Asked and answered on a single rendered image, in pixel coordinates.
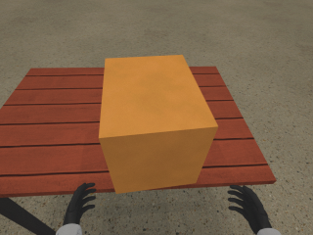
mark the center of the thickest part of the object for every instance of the right robot hand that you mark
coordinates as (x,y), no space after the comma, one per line
(253,210)

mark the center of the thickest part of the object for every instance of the left robot hand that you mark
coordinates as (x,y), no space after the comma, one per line
(75,208)

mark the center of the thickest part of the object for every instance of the carton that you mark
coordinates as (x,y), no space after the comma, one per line
(155,126)

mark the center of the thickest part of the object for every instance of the table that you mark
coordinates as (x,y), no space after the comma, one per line
(49,140)

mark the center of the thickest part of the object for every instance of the left robot forearm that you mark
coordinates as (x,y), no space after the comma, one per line
(70,229)

